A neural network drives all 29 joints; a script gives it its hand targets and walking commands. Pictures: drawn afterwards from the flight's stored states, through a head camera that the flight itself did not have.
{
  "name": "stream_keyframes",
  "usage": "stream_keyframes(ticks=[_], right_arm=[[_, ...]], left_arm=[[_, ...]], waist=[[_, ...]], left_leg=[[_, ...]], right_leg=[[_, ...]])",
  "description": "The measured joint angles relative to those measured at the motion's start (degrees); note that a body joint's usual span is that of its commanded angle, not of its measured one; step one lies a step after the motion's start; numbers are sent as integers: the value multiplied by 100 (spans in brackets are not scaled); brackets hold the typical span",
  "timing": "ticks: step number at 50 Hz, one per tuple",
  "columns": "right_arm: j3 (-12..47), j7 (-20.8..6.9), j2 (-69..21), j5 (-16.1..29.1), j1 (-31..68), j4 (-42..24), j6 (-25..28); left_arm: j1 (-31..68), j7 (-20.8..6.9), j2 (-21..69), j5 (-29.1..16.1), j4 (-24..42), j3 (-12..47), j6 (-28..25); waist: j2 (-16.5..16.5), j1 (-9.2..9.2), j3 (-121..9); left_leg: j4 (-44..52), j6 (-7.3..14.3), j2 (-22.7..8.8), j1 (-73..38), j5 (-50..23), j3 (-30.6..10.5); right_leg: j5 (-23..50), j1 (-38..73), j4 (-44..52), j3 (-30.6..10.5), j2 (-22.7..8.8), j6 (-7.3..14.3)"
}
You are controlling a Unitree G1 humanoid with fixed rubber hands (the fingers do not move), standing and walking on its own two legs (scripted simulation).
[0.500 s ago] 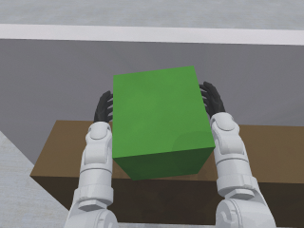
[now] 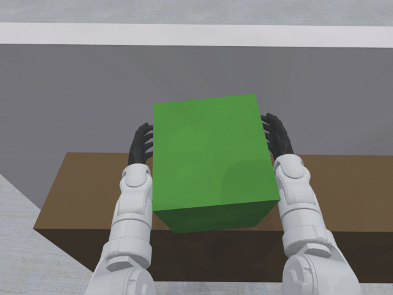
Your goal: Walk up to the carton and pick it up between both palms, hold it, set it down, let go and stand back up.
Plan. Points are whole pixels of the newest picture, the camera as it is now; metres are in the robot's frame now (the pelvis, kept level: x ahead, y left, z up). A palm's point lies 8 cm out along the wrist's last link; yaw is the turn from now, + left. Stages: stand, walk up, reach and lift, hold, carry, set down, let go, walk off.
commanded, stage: set down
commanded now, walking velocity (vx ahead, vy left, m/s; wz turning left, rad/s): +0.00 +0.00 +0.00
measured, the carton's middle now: (210, 172) +0.38 +0.00 +0.03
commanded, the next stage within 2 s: none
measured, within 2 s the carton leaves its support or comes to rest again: rests again in 1.20 s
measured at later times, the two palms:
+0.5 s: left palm (142, 157) +0.39 +0.15 +0.06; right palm (278, 147) +0.42 -0.15 +0.08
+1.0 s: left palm (147, 139) +0.44 +0.14 +0.07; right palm (277, 132) +0.47 -0.15 +0.08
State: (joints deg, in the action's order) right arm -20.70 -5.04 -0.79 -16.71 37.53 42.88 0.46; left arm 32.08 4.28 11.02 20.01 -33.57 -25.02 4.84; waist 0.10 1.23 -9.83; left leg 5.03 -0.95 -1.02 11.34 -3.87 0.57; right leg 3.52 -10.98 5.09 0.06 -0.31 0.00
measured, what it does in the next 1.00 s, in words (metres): stands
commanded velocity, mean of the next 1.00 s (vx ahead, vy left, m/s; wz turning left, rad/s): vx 0.00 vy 0.00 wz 0.00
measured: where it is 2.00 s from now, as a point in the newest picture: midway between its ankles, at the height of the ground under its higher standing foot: outside the picture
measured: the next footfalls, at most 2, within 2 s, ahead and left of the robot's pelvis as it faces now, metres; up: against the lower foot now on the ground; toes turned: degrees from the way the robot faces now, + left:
none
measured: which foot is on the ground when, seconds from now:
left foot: down 0.00-1.00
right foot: down 0.00-1.00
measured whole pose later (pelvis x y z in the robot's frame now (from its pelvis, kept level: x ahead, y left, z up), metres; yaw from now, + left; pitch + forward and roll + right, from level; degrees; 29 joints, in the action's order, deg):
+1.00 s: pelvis +0.02 +0.00 +0.00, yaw +0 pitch +21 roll +0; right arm -19.3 0.3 5.8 -10.8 50.5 62.2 5.5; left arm 44.4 8.9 3.9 12.9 -51.5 -20.6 -2.1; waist -0.2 2.1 -14.2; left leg 3.5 -1.4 -1.3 19.7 -2.6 0.4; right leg 2.4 -19.1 3.9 0.3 0.0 0.0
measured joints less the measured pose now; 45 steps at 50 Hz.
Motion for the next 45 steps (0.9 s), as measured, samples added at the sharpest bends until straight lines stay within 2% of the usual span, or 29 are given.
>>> stream_keyframes(ticks=[28,38,45], right_arm=[[-251,111,31,-202,305,693,436],[-358,195,161,-181,760,1156,508],[-254,348,339,41,1046,1491,607]], left_arm=[[267,-26,-62,167,-604,-351,-429],[646,132,-240,46,-993,-331,-491],[940,323,-418,-175,-1316,-131,-633]], waist=[[-46,102,-412],[-45,59,-411],[-22,49,-479]], left_leg=[[2,-47,-62,405,40,-3],[1,-41,-38,629,21,-15],[-2,-51,-36,764,38,-12]], right_leg=[[-41,-408,-3,5,61,31],[-27,-626,-3,17,37,11],[-42,-761,-5,15,34,7]])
